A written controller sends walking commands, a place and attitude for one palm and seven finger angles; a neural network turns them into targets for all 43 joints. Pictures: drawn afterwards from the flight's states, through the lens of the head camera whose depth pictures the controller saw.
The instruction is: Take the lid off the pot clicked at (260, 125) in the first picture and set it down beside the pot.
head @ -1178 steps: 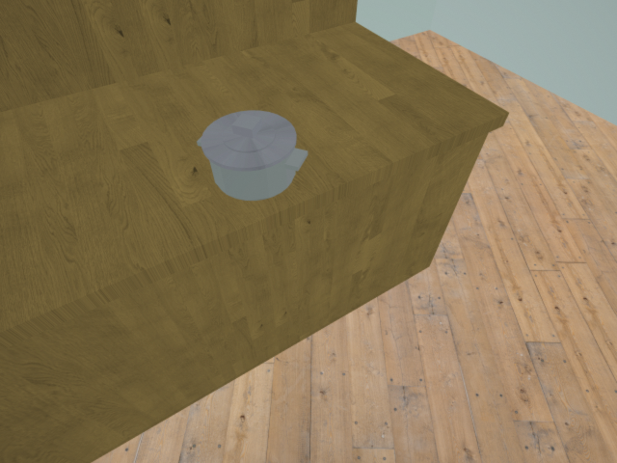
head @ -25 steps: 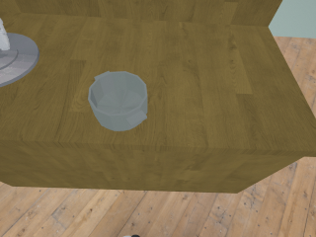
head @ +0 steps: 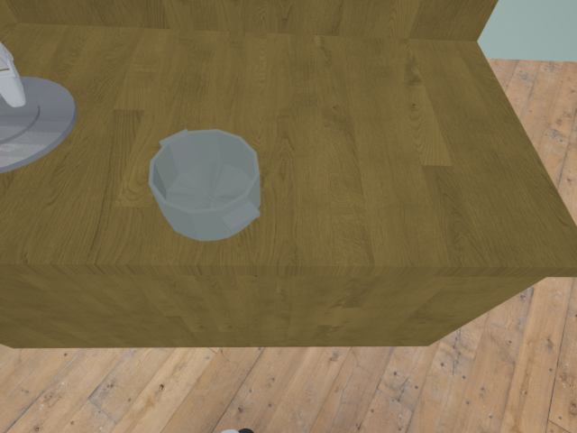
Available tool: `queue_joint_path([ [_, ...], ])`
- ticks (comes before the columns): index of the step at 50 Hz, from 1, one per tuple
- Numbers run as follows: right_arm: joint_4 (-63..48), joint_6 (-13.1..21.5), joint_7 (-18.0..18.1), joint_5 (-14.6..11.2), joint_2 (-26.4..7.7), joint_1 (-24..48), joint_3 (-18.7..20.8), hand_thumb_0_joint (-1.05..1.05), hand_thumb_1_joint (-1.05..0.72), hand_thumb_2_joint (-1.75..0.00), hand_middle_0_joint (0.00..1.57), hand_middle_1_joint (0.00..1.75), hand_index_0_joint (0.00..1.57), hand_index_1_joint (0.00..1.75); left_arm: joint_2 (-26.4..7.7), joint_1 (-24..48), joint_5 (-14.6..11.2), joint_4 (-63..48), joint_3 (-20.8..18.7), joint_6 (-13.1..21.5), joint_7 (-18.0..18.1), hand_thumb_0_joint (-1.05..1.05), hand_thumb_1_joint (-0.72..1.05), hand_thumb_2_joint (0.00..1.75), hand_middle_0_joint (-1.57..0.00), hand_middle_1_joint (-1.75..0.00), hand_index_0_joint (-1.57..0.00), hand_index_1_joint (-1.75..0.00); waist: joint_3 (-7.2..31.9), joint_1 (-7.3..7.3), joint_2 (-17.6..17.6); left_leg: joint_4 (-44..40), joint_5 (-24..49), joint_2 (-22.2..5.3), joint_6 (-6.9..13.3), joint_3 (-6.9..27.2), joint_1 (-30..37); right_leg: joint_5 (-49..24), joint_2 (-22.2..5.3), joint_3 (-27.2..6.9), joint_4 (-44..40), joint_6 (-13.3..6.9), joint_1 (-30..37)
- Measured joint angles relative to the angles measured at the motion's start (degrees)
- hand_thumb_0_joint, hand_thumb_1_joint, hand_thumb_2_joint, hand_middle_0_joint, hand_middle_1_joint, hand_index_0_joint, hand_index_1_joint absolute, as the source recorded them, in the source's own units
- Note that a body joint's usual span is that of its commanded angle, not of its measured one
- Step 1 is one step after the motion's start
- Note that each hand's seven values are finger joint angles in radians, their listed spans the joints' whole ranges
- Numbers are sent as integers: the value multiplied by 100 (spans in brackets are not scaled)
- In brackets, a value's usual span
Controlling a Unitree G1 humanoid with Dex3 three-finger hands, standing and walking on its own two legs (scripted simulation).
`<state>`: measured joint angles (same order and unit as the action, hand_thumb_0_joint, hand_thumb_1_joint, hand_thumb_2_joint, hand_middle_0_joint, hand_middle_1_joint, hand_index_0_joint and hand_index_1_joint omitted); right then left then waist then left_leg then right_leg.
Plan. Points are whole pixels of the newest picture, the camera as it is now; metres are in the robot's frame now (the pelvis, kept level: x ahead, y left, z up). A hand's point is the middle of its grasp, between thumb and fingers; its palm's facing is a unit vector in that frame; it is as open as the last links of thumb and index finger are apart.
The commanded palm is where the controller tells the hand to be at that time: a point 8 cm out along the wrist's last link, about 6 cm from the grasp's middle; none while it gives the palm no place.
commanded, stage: lower the lid onto the table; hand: left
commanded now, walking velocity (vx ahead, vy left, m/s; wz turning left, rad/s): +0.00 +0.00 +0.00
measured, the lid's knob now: out of the picture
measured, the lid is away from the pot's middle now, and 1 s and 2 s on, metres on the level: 0.24 0.24 0.25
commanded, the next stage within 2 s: none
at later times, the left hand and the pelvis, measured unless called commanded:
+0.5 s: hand out of the picture +0.46 +0.35 +0.16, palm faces -0.42 -0.12 -0.90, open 6.5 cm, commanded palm +0.50 +0.35 +0.23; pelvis +0.00 +0.00 +0.00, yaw +0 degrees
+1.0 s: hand (0, 144) +0.46 +0.34 +0.13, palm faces -0.44 -0.10 -0.89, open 6.5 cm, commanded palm +0.51 +0.35 +0.19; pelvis -0.01 +0.01 -0.01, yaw -1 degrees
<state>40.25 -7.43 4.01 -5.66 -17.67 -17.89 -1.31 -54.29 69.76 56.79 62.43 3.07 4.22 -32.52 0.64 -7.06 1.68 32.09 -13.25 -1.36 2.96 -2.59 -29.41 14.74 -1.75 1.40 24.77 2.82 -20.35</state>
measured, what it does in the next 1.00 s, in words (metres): stands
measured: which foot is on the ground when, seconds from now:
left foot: down 0.00-1.00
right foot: down 0.00-1.00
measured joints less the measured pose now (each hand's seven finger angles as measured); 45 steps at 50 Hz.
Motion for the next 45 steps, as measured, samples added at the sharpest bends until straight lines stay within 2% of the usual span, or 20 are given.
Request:
queue_joint_path([
  [13,4,4,51,-13,-10,-15,1,0,-90,-90,20,30,21,30,-83,-189,-43,73,-90,142,70,1,25,76,-62,-93,-82,-102,33,-21,-51,161,-81,-42,-6,7,-145,50,38,-6,112,6,-126],
  [29,37,16,90,-9,25,-8,-10,0,-90,-90,20,30,21,30,19,-416,-91,-8,-38,333,118,1,25,76,-62,-94,-82,-102,75,12,-50,387,-162,-46,30,20,-357,114,40,-1,300,0,-314],
  [37,42,28,108,-6,44,-54,-9,0,-90,-90,21,30,21,30,103,-465,-71,23,16,437,196,1,25,76,-62,-94,-82,-102,109,-6,-44,480,-189,-41,55,5,-460,141,33,-19,400,-15,-424],
  [45,44,35,124,16,44,-127,-4,0,-90,-90,21,30,21,30,111,-555,-28,34,-91,579,273,1,25,76,-62,-93,-82,-102,136,-50,-45,567,-217,-47,80,-27,-560,159,34,-56,489,-19,-537],
])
